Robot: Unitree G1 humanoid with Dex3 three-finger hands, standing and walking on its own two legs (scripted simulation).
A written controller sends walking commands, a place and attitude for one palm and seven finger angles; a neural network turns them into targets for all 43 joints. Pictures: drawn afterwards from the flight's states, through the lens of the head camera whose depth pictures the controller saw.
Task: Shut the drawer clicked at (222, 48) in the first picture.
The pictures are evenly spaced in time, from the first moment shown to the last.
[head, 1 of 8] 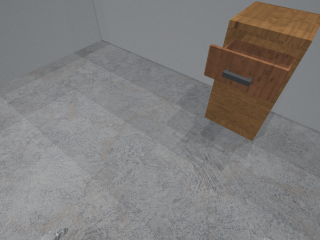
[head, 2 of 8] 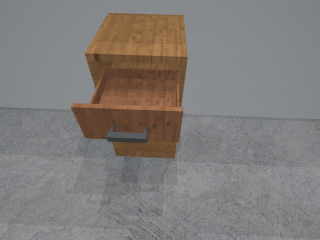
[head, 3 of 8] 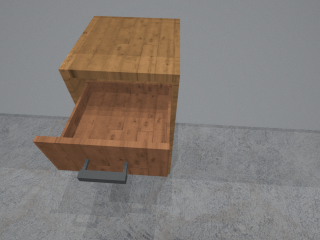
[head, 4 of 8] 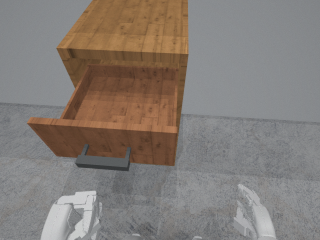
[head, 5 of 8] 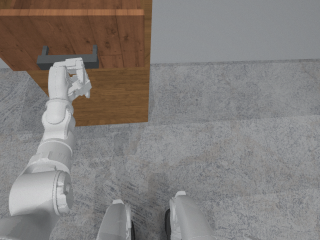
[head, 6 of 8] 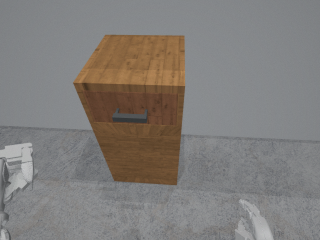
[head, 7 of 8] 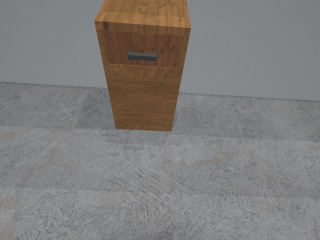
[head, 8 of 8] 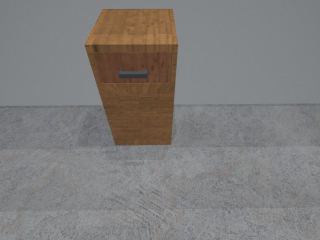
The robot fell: no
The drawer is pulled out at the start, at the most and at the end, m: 0.28 0.28 0.00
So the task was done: yes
